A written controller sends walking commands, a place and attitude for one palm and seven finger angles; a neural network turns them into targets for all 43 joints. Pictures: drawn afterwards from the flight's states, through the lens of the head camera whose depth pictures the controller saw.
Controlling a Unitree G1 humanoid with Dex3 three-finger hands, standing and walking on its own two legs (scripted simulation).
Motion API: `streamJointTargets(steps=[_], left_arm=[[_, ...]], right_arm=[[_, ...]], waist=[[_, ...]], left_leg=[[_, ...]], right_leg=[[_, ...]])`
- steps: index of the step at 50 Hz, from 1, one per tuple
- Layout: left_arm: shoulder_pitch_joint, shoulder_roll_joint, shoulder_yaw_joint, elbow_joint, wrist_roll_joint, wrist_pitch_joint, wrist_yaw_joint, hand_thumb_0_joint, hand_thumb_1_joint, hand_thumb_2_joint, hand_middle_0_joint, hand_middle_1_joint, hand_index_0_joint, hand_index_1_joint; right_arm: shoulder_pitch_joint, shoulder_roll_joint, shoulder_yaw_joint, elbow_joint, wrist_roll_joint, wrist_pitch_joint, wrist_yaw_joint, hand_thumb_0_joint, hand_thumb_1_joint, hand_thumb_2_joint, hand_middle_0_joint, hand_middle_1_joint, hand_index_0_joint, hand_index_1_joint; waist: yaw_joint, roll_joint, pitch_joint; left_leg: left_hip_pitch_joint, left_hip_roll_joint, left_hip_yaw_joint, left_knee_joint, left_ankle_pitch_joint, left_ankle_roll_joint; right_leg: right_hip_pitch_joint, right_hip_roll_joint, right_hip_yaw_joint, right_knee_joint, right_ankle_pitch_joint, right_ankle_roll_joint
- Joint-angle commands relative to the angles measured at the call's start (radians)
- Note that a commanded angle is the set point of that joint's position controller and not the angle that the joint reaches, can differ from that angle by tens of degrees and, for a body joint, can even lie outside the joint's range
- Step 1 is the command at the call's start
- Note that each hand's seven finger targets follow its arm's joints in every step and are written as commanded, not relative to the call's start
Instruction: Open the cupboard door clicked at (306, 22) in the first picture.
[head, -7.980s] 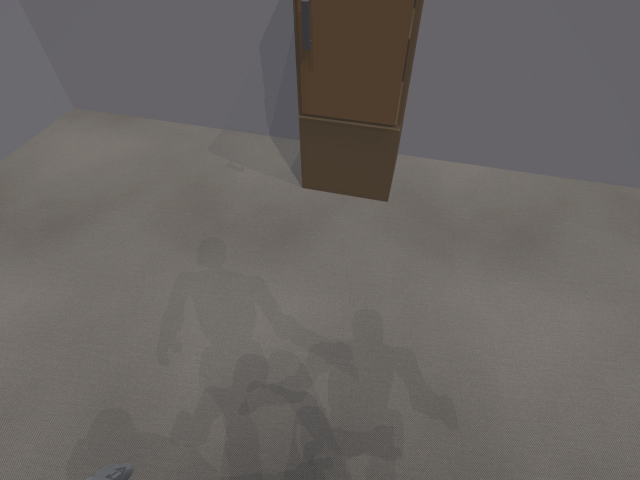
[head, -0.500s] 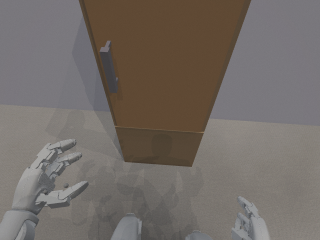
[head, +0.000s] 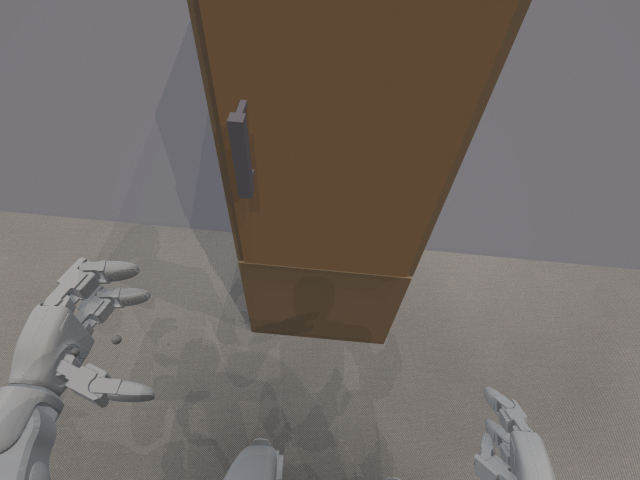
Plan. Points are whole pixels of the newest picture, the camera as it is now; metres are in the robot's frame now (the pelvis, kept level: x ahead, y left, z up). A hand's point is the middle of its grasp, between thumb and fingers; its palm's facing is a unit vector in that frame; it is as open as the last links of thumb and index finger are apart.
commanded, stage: raise the hand with hooked fingers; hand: left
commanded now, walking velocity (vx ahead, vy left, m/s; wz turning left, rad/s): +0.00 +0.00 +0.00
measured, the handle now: (244, 151) +0.58 +0.16 +0.07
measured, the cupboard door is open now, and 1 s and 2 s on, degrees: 0 0 0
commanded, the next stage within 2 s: move the hooked fingers beside the handle in 0.86 s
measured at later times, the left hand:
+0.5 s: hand (107, 286) +0.30 +0.26 +0.10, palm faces -0.02 -1.00 -0.04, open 14.0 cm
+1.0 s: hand (122, 287) +0.30 +0.25 +0.09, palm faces -0.01 -1.00 -0.04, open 14.0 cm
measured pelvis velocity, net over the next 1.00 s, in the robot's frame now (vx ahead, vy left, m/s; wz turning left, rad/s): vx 0.01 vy -0.02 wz -0.01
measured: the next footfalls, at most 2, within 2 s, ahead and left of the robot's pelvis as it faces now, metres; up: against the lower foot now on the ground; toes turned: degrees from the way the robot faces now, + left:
none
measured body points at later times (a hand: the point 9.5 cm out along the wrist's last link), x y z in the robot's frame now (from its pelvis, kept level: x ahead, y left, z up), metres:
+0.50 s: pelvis +0.01 -0.01 +0.01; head +0.05 +0.00 +0.46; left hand +0.29 +0.32 +0.10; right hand +0.15 -0.27 -0.06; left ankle +0.08 +0.11 -0.67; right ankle +0.00 -0.16 -0.67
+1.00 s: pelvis +0.01 -0.02 +0.01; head +0.05 -0.02 +0.46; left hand +0.29 +0.30 +0.10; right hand +0.17 -0.27 -0.07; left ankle +0.08 +0.11 -0.67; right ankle +0.00 -0.16 -0.67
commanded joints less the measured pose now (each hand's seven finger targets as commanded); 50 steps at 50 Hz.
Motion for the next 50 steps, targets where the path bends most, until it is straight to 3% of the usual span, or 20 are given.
streamJointTargets(steps=[1, 5, 14, 15, 17, 21, 27, 29, 31, 34, 36, 47, 50], left_arm=[[-0.209, 0.22, 0.106, -0.152, -0.039, -0.045, -0.024, 0.0, -0.5, 0.3, -0.3, -1.2, -0.3, -1.2], [-0.265, 0.243, 0.121, -0.113, -0.04, -0.031, -0.051, 0.0, -0.5, 0.3, -0.3, -1.2, -0.3, -1.2], [-0.382, 0.307, 0.163, -0.013, -0.051, -0.007, -0.102, 0.0, -0.5, 0.3, -0.3, -1.2, -0.3, -1.2], [-0.4, 0.318, 0.169, -0.011, -0.052, -0.007, -0.106, 0.0, -0.5, 0.3, -0.3, -1.2, -0.3, -1.2], [-0.422, 0.347, 0.19, 0.016, -0.055, -0.004, -0.113, 0.0, -0.5, 0.3, -0.3, -1.2, -0.3, -1.2], [-0.386, 0.315, 0.168, 0.05, -0.062, -0.002, -0.134, 0.0, -0.5, 0.3, -0.3, -1.2, -0.3, -1.2], [-0.384, 0.337, 0.196, 0.056, -0.064, -0.017, -0.124, 0.0, -0.5, 0.3, -0.3, -1.2, -0.3, -1.2], [-0.402, 0.333, 0.188, 0.037, -0.056, -0.029, -0.117, 0.0, -0.5, 0.3, -0.3, -1.2, -0.3, -1.2], [-0.412, 0.352, 0.204, 0.022, -0.059, -0.043, -0.111, 0.0, -0.5, 0.3, -0.3, -1.2, -0.3, -1.2], [-0.406, 0.339, 0.196, 0.023, -0.055, -0.051, -0.109, 0.0, -0.5, 0.3, -0.3, -1.2, -0.3, -1.2], [-0.407, 0.34, 0.194, 0.036, -0.061, -0.051, -0.113, 0.0, -0.5, 0.3, -0.3, -1.2, -0.3, -1.2], [-0.422, 0.335, 0.192, 0.067, -0.067, -0.049, -0.131, 0.0, -0.5, 0.3, -0.3, -1.2, -0.3, -1.2], [-0.52, 0.34, 0.181, 0.111, -0.06, -0.046, -0.128, 0.0, -0.5, 0.3, -0.3, -1.2, -0.3, -1.2]], right_arm=[[-0.023, -0.164, -0.063, -0.131, 0.004, -0.049, -0.022, 0.0, -0.9, -0.9, 0.2, 0.3, 0.2, 0.3], [-0.025, -0.166, -0.06, -0.129, 0.006, -0.044, -0.026, 0.0, -0.9, -0.9, 0.2, 0.3, 0.2, 0.3], [-0.011, -0.176, -0.058, -0.12, 0.008, -0.033, -0.039, 0.0, -0.9, -0.9, 0.2, 0.3, 0.2, 0.3], [-0.012, -0.176, -0.058, -0.119, 0.008, -0.033, -0.04, 0.0, -0.9, -0.9, 0.2, 0.3, 0.2, 0.3], [-0.007, -0.177, -0.056, -0.119, 0.007, -0.031, -0.041, 0.0, -0.9, -0.9, 0.2, 0.3, 0.2, 0.3], [0.002, -0.177, -0.063, -0.125, 0.008, -0.031, -0.036, 0.0, -0.9, -0.9, 0.2, 0.3, 0.2, 0.3], [0.013, -0.181, -0.07, -0.129, 0.006, -0.021, -0.025, 0.0, -0.9, -0.9, 0.2, 0.3, 0.2, 0.3], [0.013, -0.176, -0.069, -0.127, 0.007, -0.018, -0.023, 0.0, -0.9, -0.9, 0.2, 0.3, 0.2, 0.3], [0.014, -0.178, -0.07, -0.129, 0.004, -0.018, -0.025, 0.0, -0.9, -0.9, 0.2, 0.3, 0.2, 0.3], [0.013, -0.172, -0.071, -0.123, 0.007, -0.014, -0.026, 0.0, -0.9, -0.9, 0.2, 0.3, 0.2, 0.3], [0.013, -0.174, -0.069, -0.123, 0.006, -0.013, -0.03, 0.0, -0.9, -0.9, 0.2, 0.3, 0.2, 0.3], [0.002, -0.172, -0.066, -0.121, 0.007, -0.007, -0.031, 0.0, -0.9, -0.9, 0.2, 0.3, 0.2, 0.3], [0.005, -0.175, -0.062, -0.106, 0.007, 0.0, -0.035, 0.0, -0.9, -0.9, 0.2, 0.3, 0.2, 0.3]], waist=[[-0.001, 0.084, -0.153], [0.003, 0.097, -0.186], [0.0, 0.068, -0.194], [0.003, 0.096, -0.196], [0.005, 0.086, -0.197], [0.015, 0.071, -0.201], [0.014, 0.039, -0.21], [0.012, 0.086, -0.209], [0.015, 0.063, -0.212], [0.01, 0.083, -0.231], [0.008, 0.047, -0.213], [0.009, 0.034, -0.223], [-0.013, 0.029, -0.184]], left_leg=[[0.309, -0.035, -0.032, -0.226, -0.026, 0.011], [0.339, -0.036, -0.025, -0.231, 0.009, 0.009], [0.364, -0.039, -0.012, -0.238, 0.058, 0.014], [0.368, -0.04, -0.011, -0.241, 0.056, 0.013], [0.369, -0.041, -0.007, -0.241, 0.075, 0.014], [0.373, -0.046, 0.001, -0.236, 0.122, 0.019], [0.361, -0.047, 0.013, -0.227, 0.148, 0.02], [0.372, -0.046, 0.013, -0.23, 0.136, 0.018], [0.365, -0.048, 0.014, -0.224, 0.145, 0.021], [0.381, -0.046, 0.019, -0.223, 0.149, 0.021], [0.362, -0.047, 0.02, -0.22, 0.136, 0.025], [0.353, -0.048, 0.025, -0.206, 0.16, 0.024], [0.331, -0.048, 0.022, -0.203, 0.115, 0.024]], right_leg=[[-0.087, 0.075, -0.043, -0.167, 0.075, -0.065], [-0.067, 0.071, -0.043, -0.177, 0.092, -0.064], [-0.037, 0.073, -0.034, -0.209, 0.123, -0.063], [-0.036, 0.071, -0.033, -0.209, 0.122, -0.064], [-0.02, 0.073, -0.03, -0.216, 0.136, -0.066], [-0.002, 0.075, -0.028, -0.219, 0.18, -0.068], [0.007, 0.073, -0.022, -0.215, 0.215, -0.061], [-0.008, 0.07, -0.021, -0.212, 0.2, -0.061], [0.008, 0.074, -0.017, -0.212, 0.208, -0.063], [0.004, 0.069, -0.014, -0.212, 0.219, -0.058], [0.006, 0.073, -0.008, -0.219, 0.207, -0.058], [0.02, 0.067, 0.003, -0.216, 0.25, -0.053], [-0.017, 0.064, 0.006, -0.223, 0.205, -0.05]])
